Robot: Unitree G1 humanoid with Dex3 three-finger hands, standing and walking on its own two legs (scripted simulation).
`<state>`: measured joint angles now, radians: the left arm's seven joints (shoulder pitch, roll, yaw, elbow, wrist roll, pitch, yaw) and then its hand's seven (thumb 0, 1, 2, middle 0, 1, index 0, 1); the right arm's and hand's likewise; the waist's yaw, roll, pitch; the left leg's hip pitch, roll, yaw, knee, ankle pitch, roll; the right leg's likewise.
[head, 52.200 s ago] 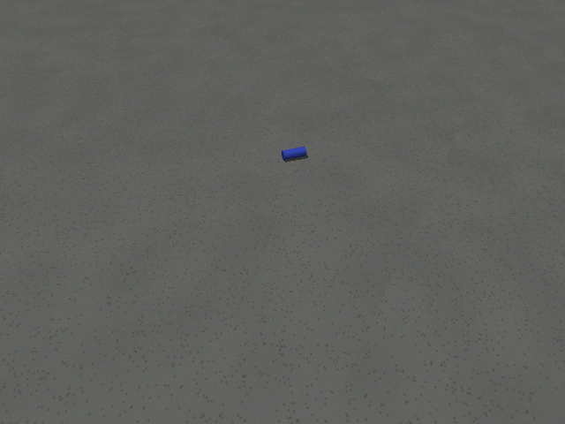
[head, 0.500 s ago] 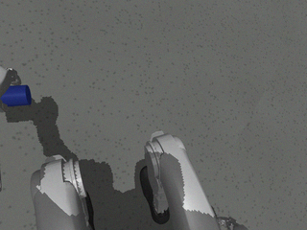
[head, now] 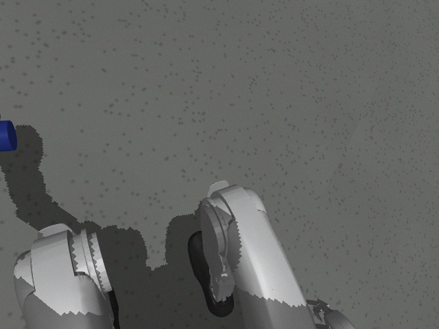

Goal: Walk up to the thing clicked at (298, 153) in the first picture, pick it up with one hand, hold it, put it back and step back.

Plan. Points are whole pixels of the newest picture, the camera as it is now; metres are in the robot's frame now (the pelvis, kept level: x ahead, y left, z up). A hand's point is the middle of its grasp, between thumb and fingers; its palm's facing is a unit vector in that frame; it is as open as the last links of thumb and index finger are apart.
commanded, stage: rest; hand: left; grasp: from above
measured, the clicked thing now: out of the picture +0.48 +0.31 -0.24
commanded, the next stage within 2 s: open in 1.04 s
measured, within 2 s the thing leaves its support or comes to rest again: rests again in 0.78 s
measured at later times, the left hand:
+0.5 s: hand out of the picture +0.48 +0.29 -0.24, palm faces -0.48 -0.06 -0.87, open 8.2 cm
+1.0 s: hand out of the picture +0.49 +0.29 -0.25, palm faces -0.46 -0.06 -0.89, open 8.2 cm
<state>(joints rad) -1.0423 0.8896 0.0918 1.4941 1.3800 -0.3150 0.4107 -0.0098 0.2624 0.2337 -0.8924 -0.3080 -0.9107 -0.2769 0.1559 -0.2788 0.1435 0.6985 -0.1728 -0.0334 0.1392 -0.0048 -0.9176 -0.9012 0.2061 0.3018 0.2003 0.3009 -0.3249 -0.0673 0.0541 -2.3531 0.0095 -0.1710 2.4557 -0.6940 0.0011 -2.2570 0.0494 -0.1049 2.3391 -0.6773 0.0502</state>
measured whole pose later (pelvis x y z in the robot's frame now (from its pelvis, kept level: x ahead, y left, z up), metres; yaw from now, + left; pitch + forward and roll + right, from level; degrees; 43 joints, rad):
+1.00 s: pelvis +0.00 +0.00 -0.02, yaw -4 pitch +29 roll -14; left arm -1.10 1.05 0.10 1.66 1.38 -0.27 0.53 0.00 0.30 0.21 -0.85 -0.33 -0.88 -0.30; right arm 0.12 -0.33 0.29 0.62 -0.22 -0.14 0.17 -0.01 -0.90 -0.90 0.21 0.30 0.20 0.30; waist -0.41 -0.14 0.17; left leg -2.36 0.02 -0.25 2.54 -0.71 0.00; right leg -2.25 0.08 -0.17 2.37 -0.66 0.06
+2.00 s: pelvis -0.01 +0.00 -0.01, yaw -5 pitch +28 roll -15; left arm -1.11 1.09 0.05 1.67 1.35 -0.28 0.53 0.00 -0.22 0.75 -0.29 -0.82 -0.31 -0.79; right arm 0.11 -0.34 0.34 0.60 -0.23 -0.15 0.17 0.00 -0.90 -0.90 0.21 0.30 0.20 0.30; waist -0.41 -0.14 0.18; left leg -2.35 0.02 -0.27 2.54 -0.71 0.00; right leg -2.24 0.09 -0.18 2.35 -0.64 0.07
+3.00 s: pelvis -0.02 +0.00 +0.04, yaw +1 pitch +33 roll -10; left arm -1.05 0.84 0.00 1.25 1.15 -0.21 0.06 0.00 -0.44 0.94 -0.15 -0.93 -0.16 -0.93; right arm 0.19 -0.36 0.15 0.60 -0.11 0.04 0.10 0.00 -0.90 -0.90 0.21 0.30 0.20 0.30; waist -0.26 -0.01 0.02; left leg -2.27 0.00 -0.16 2.32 -0.63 0.00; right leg -2.18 0.03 -0.11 2.21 -0.62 0.04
